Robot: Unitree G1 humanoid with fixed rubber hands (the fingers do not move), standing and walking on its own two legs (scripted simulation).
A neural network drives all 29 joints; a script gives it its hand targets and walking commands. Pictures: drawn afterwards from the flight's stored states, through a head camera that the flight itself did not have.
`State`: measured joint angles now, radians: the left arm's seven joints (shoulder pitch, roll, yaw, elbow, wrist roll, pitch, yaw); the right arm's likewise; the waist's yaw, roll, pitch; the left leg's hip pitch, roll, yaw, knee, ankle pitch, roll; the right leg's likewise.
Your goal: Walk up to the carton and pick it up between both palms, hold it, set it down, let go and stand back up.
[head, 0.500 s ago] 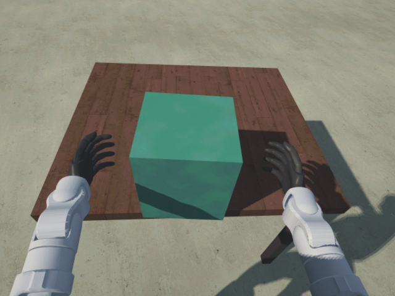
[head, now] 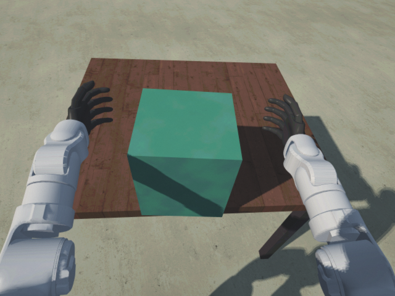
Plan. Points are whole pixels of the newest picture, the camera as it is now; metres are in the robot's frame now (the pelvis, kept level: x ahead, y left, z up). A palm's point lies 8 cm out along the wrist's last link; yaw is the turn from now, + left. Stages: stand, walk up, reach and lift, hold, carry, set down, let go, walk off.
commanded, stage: reach and lift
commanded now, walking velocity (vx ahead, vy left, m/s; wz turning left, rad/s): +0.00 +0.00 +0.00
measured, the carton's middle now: (184, 156) +0.44 +0.04 +0.00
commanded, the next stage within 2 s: none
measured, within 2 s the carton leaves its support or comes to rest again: neither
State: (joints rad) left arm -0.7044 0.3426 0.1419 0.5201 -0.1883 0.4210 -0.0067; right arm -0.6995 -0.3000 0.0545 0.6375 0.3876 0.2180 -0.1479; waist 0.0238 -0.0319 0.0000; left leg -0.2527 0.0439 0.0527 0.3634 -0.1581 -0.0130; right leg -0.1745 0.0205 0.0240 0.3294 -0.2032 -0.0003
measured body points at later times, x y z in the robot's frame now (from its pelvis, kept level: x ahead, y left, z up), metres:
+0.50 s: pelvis +0.00 +0.00 +0.00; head +0.02 +0.01 +0.45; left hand +0.45 +0.24 +0.19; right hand +0.47 -0.17 +0.18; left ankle +0.02 +0.12 -0.75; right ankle -0.02 -0.12 -0.75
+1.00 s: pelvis -0.01 -0.01 -0.01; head +0.05 +0.02 +0.43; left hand +0.44 +0.24 +0.08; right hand +0.46 -0.16 +0.08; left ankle +0.02 +0.13 -0.75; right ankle -0.02 -0.12 -0.75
